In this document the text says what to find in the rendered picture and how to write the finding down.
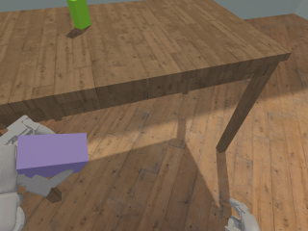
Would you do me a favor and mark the robot left hand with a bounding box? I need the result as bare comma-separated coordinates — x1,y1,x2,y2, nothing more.
0,115,74,197

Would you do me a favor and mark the robot right hand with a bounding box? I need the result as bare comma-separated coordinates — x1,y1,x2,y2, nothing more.
224,198,261,231

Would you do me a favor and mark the table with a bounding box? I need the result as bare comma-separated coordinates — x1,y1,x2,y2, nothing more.
0,0,292,203

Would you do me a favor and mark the sponge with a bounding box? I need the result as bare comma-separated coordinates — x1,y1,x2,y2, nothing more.
16,133,89,178

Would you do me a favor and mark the left robot forearm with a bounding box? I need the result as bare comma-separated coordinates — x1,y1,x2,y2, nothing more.
0,192,26,231

